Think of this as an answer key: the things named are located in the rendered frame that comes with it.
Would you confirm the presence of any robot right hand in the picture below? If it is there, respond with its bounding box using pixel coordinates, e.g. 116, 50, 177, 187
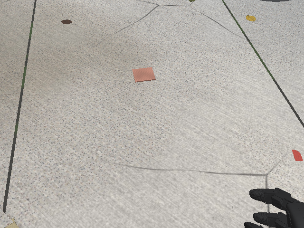
244, 187, 304, 228

